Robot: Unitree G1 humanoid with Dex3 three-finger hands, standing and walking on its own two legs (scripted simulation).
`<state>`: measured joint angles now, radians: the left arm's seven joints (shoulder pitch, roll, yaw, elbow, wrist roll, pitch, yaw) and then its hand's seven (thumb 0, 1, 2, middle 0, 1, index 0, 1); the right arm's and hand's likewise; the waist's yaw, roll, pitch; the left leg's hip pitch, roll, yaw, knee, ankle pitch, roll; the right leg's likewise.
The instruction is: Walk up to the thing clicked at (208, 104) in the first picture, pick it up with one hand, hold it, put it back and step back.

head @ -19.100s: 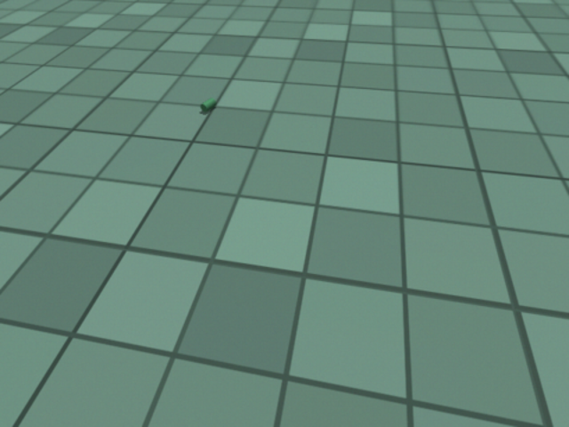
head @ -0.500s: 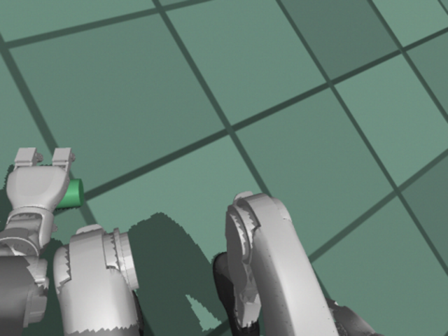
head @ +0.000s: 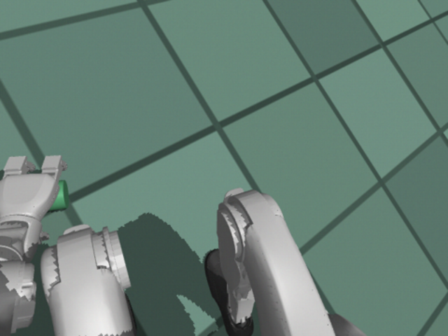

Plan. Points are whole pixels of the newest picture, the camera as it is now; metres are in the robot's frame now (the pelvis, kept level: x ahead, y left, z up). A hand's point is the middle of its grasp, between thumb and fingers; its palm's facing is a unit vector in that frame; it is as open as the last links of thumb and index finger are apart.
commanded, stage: rest palm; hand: left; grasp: from above
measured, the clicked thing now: (39, 197) +0.40 +0.26 -0.27
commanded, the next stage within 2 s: close in 0.84 s
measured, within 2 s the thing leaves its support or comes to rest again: neither
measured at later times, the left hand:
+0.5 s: hand (35, 204) +0.38 +0.26 -0.24, palm faces -0.50 -0.11 -0.86, open 14.2 cm
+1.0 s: hand (30, 199) +0.39 +0.27 -0.24, palm faces -0.49 -0.12 -0.86, open 14.1 cm
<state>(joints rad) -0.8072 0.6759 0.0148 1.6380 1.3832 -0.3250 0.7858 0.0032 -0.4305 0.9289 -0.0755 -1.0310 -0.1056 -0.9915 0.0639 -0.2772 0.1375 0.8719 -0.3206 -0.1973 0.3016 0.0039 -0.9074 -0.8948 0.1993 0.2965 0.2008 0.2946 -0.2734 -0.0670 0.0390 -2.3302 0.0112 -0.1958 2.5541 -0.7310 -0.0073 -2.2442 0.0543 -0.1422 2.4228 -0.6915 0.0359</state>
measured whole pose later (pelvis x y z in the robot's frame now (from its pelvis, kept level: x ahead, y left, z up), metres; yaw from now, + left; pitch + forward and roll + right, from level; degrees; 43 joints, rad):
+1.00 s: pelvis +0.00 +0.00 +0.00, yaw -1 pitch +28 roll -12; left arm -0.89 0.75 0.05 1.68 1.28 -0.26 0.66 0.00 -0.50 1.00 -0.10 -0.95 -0.07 -0.97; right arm 0.05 -0.32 0.15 0.80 -0.28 -0.26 0.34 0.00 -0.91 -0.90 0.20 0.30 0.20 0.29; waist -0.30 -0.08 0.08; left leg -2.33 0.00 -0.22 2.56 -0.73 -0.01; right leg -2.24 0.06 -0.16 2.42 -0.69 0.04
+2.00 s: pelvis +0.00 +0.00 +0.00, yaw -2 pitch +27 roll -12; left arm -0.87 0.75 0.05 1.69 1.31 -0.23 0.78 0.00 -0.05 0.68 -0.42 -0.67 -0.42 -0.66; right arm 0.04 -0.32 0.17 0.80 -0.30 -0.29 0.35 0.00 -0.90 -0.89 0.20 0.30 0.20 0.29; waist -0.31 -0.09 0.09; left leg -2.33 0.01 -0.23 2.56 -0.72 -0.01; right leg -2.24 0.07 -0.17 2.41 -0.67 0.04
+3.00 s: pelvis +0.00 +0.00 +0.00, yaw -2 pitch +26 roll -12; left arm -0.84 0.79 0.05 1.65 1.32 -0.31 0.71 -0.01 0.30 0.35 -0.73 -0.30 -0.74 -0.31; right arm 0.07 -0.31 0.20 0.80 -0.31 -0.25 0.32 0.00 -0.90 -0.89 0.20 0.30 0.20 0.29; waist -0.30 -0.09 0.10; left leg -2.32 0.01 -0.23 2.58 -0.73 -0.01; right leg -2.23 0.07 -0.17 2.42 -0.67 0.04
